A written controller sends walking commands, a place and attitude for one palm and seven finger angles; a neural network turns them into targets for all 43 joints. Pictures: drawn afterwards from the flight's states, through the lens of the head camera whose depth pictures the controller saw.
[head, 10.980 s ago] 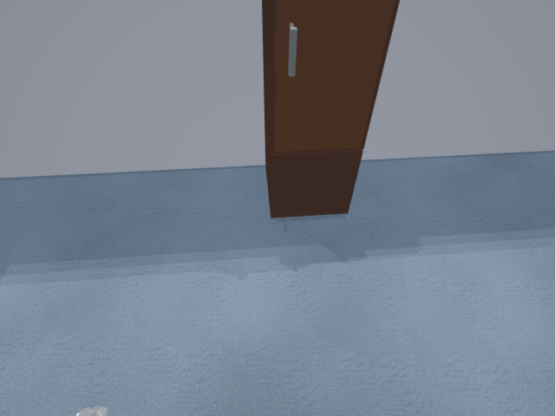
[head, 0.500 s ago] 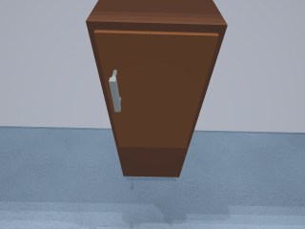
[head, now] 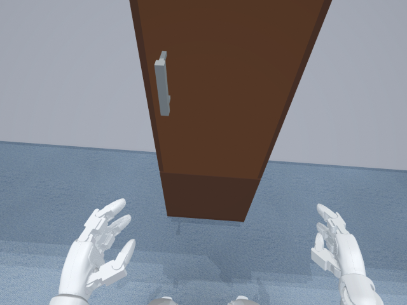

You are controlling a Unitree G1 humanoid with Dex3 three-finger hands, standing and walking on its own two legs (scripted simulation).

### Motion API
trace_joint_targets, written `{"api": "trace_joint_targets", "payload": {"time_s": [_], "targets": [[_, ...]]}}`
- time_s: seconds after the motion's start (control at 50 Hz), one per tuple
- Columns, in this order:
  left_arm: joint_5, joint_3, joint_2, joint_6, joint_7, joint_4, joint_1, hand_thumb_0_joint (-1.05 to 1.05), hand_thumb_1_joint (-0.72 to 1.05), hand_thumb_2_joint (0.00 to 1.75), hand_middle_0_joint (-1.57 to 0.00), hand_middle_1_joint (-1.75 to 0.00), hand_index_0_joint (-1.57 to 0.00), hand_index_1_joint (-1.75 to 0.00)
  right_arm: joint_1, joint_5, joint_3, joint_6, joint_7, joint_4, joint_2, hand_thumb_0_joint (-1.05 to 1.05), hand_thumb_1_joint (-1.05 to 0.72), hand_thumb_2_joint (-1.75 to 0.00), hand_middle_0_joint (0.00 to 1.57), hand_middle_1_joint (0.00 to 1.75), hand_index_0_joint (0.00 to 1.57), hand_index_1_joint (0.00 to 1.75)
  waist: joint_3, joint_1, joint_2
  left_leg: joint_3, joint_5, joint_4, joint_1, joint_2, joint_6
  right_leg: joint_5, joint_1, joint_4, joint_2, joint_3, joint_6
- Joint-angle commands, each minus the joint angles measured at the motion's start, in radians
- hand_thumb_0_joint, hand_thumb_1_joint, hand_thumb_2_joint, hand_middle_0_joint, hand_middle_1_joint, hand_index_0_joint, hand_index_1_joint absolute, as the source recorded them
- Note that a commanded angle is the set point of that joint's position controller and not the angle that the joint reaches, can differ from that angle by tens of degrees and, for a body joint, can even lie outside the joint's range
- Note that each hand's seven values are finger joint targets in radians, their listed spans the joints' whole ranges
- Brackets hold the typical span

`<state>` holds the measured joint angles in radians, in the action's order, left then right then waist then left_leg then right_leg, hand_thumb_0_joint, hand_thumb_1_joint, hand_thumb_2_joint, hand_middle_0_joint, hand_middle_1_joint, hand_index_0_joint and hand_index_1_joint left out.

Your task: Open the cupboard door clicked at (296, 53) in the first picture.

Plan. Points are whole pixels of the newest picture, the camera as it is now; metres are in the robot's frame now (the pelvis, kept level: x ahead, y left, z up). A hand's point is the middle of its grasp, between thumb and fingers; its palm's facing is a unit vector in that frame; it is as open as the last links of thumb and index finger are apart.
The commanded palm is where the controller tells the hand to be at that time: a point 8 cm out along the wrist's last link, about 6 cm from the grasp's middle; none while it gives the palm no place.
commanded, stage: raise the hand with hooked fingers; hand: left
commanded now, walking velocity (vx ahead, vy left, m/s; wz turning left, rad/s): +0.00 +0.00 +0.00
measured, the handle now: (164, 84) +0.55 +0.15 +0.13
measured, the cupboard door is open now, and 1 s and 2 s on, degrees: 0 0 0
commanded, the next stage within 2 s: move the hooked fingers beside the handle in 1.66 s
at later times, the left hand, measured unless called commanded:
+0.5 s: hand (77, 218) +0.24 +0.24 +0.08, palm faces +0.04 -1.00 -0.06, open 11.7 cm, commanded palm +0.20 +0.29 +0.09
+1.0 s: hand (38, 178) +0.27 +0.30 +0.13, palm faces +0.07 -1.00 -0.05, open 13.9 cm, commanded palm +0.25 +0.34 +0.14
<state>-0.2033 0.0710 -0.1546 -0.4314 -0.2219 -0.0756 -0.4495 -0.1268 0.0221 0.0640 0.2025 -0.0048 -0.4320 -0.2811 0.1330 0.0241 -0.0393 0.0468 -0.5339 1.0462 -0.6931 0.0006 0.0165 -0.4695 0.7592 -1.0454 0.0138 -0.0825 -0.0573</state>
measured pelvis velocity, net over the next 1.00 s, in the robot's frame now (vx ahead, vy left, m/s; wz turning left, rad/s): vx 0.01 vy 0.03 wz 0.02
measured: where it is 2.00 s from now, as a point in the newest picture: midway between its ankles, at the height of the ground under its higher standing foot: outside the picture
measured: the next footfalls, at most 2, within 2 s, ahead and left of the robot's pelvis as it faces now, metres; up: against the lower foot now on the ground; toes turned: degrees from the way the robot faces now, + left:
none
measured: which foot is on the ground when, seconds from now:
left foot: down 0.00-1.00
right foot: down 0.00-1.00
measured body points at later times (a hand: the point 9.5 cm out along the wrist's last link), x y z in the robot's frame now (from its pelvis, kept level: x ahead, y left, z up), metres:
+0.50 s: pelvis +0.00 +0.02 +0.02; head +0.04 +0.02 +0.47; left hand +0.23 +0.29 +0.09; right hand +0.14 -0.23 -0.06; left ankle -0.01 +0.11 -0.67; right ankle +0.03 -0.09 -0.67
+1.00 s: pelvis +0.01 +0.03 +0.04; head +0.02 +0.03 +0.49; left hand +0.26 +0.35 +0.14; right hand +0.19 -0.19 -0.03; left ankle -0.01 +0.11 -0.67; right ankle +0.03 -0.09 -0.67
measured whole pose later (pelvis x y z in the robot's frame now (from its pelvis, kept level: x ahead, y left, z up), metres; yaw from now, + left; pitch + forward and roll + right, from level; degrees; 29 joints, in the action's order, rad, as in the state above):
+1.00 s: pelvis +0.01 +0.03 +0.04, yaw +1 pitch +5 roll -2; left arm -0.33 0.36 -0.38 -0.18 -0.42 -0.28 -0.01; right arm -0.24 0.05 -0.09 0.24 -0.08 -0.58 -0.25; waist 0.06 0.03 0.03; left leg 0.02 -0.42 0.78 -0.44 -0.01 0.05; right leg -0.33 0.46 -0.71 0.01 -0.11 -0.01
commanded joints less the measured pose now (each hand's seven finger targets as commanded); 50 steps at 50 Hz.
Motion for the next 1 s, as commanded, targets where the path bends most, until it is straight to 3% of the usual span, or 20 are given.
{"api": "trace_joint_targets", "payload": {"time_s": [0.0, 0.06, 0.1, 0.14, 0.16, 0.2, 0.24, 0.28, 0.3, 0.34, 0.4, 0.44, 0.54, 0.7, 0.8, 0.9, 0.98], "targets": [[-0.026, 0.13, -0.172, -0.101, 0.065, 0.464, 0.171, 0.0, 0.36, 0.67, -0.24, -0.64, -0.24, -0.64, -0.076, -0.014, -0.002, 0.013, -0.026, 0.122, -0.07, 0.0, -0.9, -0.9, 0.2, 0.3, 0.2, 0.3, 0.171, -0.052, 0.058, -0.061, 0.314, -0.101, 0.002, -0.012, 0.014, 0.294, -0.186, 0.168, -0.015, 0.114, 0.031], [-0.037, 0.07, -0.139, -0.139, 0.01, 0.426, 0.207, 0.0, 0.29, 0.64, -0.24, -0.69, -0.24, -0.69, -0.072, -0.009, -0.022, 0.038, -0.039, 0.083, -0.075, 0.0, -0.9, -0.9, 0.2, 0.3, 0.2, 0.3, 0.132, -0.09, 0.12, -0.076, 0.269, -0.087, 0.012, -0.003, 0.014, 0.216, -0.112, 0.183, -0.018, 0.094, 0.032], [-0.052, 0.056, -0.161, -0.11, -0.05, 0.354, 0.245, 0.0, 0.25, 0.62, -0.25, -0.72, -0.25, -0.72, -0.066, -0.005, -0.035, 0.055, -0.049, 0.062, -0.094, 0.0, -0.9, -0.9, 0.2, 0.3, 0.2, 0.3, 0.118, -0.103, 0.13, -0.087, 0.238, -0.084, 0.003, -0.002, 0.017, 0.168, -0.099, 0.191, -0.024, 0.091, 0.029], [-0.07, 0.108, -0.199, -0.049, -0.092, 0.293, 0.196, 0.0, 0.2, 0.6, -0.25, -0.75, -0.25, -0.75, -0.075, 0.006, -0.036, 0.066, -0.058, 0.055, -0.098, 0.0, -0.9, -0.9, 0.2, 0.3, 0.2, 0.3, 0.172, -0.072, 0.096, -0.091, 0.216, -0.119, 0.002, -0.005, 0.013, 0.125, -0.161, 0.222, -0.018, 0.086, 0.035], [-0.08, 0.121, -0.208, -0.011, -0.107, 0.272, 0.183, 0.0, 0.18, 0.59, -0.25, -0.76, -0.25, -0.76, -0.069, 0.014, -0.036, 0.069, -0.062, 0.059, -0.1, 0.0, -0.9, -0.9, 0.2, 0.3, 0.2, 0.3, 0.178, -0.065, 0.08, -0.09, 0.214, -0.135, 0.003, -0.007, 0.013, 0.115, -0.186, 0.241, -0.015, 0.088, 0.039], [-0.107, 0.201, -0.254, 0.069, -0.117, 0.205, 0.156, 0.0, 0.13, 0.57, -0.25, -0.8, -0.25, -0.8, -0.049, 0.02, -0.041, 0.067, -0.068, 0.058, -0.098, 0.0, -0.9, -0.9, 0.2, 0.3, 0.2, 0.3, 0.18, -0.028, 0.055, -0.09, 0.229, -0.163, -0.008, -0.012, 0.011, 0.106, -0.248, 0.267, -0.013, 0.091, 0.037], [-0.126, 0.243, -0.258, 0.098, -0.102, 0.237, 0.153, 0.0, 0.08, 0.55, -0.26, -0.82, -0.26, -0.82, -0.043, 0.02, -0.042, 0.069, -0.07, 0.059, -0.085, 0.0, -0.9, -0.9, 0.2, 0.3, 0.2, 0.3, 0.211, -0.005, 0.046, -0.088, 0.267, -0.2, 0.013, -0.012, 0.008, 0.142, -0.303, 0.277, -0.004, 0.082, 0.041], [-0.135, 0.251, -0.24, 0.099, -0.073, 0.256, 0.148, 0.0, 0.04, 0.53, -0.26, -0.86, -0.26, -0.86, -0.04, 0.018, -0.043, 0.076, -0.068, 0.057, -0.076, 0.0, -0.9, -0.9, 0.2, 0.3, 0.2, 0.3, 0.188, 0.0, 0.042, -0.088, 0.294, -0.229, 0.032, -0.009, 0.006, 0.181, -0.31, 0.278, -0.007, 0.062, 0.042], [-0.139, 0.278, -0.27, 0.098, -0.067, 0.243, 0.162, 0.0, 0.01, 0.52, -0.26, -0.87, -0.26, -0.87, -0.034, 0.011, -0.048, 0.078, -0.068, 0.054, -0.079, 0.0, -0.9, -0.9, 0.2, 0.3, 0.2, 0.3, 0.17, 0.014, 0.039, -0.094, 0.315, -0.239, 0.03, -0.008, 0.004, 0.205, -0.32, 0.267, -0.014, 0.054, 0.033], [-0.129, 0.276, -0.259, 0.072, -0.054, 0.244, 0.156, 0.0, -0.03, 0.5, -0.27, -0.9, -0.27, -0.9, -0.06, 0.01, -0.041, 0.087, -0.064, 0.041, -0.078, 0.0, -0.9, -0.9, 0.2, 0.3, 0.2, 0.3, 0.169, 0.003, 0.043, -0.085, 0.324, -0.254, 0.054, -0.006, 0.003, 0.225, -0.316, 0.274, -0.011, 0.047, 0.038], [-0.127, 0.257, -0.256, 0.052, -0.062, 0.199, 0.21, 0.0, -0.1, 0.47, -0.27, -0.94, -0.27, -0.94, -0.064, 0.011, -0.043, 0.097, -0.062, 0.033, -0.097, 0.0, -0.9, -0.9, 0.2, 0.3, 0.2, 0.3, 0.083, -0.015, 0.043, -0.086, 0.274, -0.274, 0.051, -0.005, 0.002, 0.16, -0.273, 0.295, -0.015, 0.043, 0.034], [-0.123, 0.272, -0.283, 0.041, -0.072, 0.211, 0.242, 0.0, -0.15, 0.45, -0.27, -0.98, -0.27, -0.98, -0.084, 0.014, -0.039, 0.107, -0.065, 0.026, -0.107, 0.0, -0.9, -0.9, 0.2, 0.3, 0.2, 0.3, 0.124, -0.018, 0.082, -0.082, 0.272, -0.288, 0.088, -0.005, 0.003, 0.154, -0.281, 0.305, -0.012, 0.043, 0.034], [-0.135, 0.301, -0.319, 0.045, -0.089, 0.219, 0.281, 0.0, -0.27, 0.4, -0.28, -1.05, -0.28, -1.05, -0.101, 0.015, -0.038, 0.119, -0.069, 0.015, -0.118, 0.0, -0.9, -0.9, 0.2, 0.3, 0.2, 0.3, 0.16, -0.011, 0.108, -0.087, 0.372, -0.316, 0.162, -0.002, -0.005, 0.273, -0.334, 0.304, -0.016, 0.027, 0.03], [-0.142, 0.322, -0.364, 0.104, -0.122, 0.134, 0.44, 0.0, -0.45, 0.32, -0.3, -1.17, -0.3, -1.17, -0.094, 0.02, -0.052, 0.105, -0.08, 0.0, -0.133, 0.0, -0.9, -0.9, 0.2, 0.3, 0.2, 0.3, 0.085, -0.018, 0.135, -0.105, 0.384, -0.369, 0.233, 0.004, -0.016, 0.281, -0.339, 0.344, -0.028, 0.015, 0.021], [-0.147, 0.359, -0.411, 0.15, -0.156, 0.09, 0.533, 0.0, -0.5, 0.3, -0.3, -1.2, -0.3, -1.2, -0.092, 0.021, -0.062, 0.097, -0.087, -0.005, -0.132, 0.0, -0.9, -0.9, 0.2, 0.3, 0.2, 0.3, 0.112, -0.01, 0.127, -0.112, 0.448, -0.397, 0.29, 0.007, -0.023, 0.338, -0.391, 0.367, -0.031, 0.013, 0.019], [-0.15, 0.383, -0.446, 0.191, -0.193, 0.004, 0.637, 0.0, -0.5, 0.3, -0.3, -1.2, -0.3, -1.2, -0.082, 0.023, -0.073, 0.089, -0.095, -0.014, -0.133, 0.0, -0.9, -0.9, 0.2, 0.3, 0.2, 0.3, 0.072, -0.01, 0.127, -0.115, 0.419, -0.427, 0.304, 0.005, -0.023, 0.321, -0.393, 0.4, -0.034, 0.014, 0.016], [-0.154, 0.402, -0.471, 0.204, -0.219, -0.03, 0.705, 0.0, -0.5, 0.3, -0.3, -1.2, -0.3, -1.2, -0.078, 0.027, -0.074, 0.086, -0.1, -0.017, -0.131, 0.0, -0.9, -0.9, 0.2, 0.3, 0.2, 0.3, 0.105, -0.011, 0.115, -0.11, 0.415, -0.443, 0.328, 0.005, -0.018, 0.325, -0.419, 0.422, -0.027, 0.02, 0.02]]}}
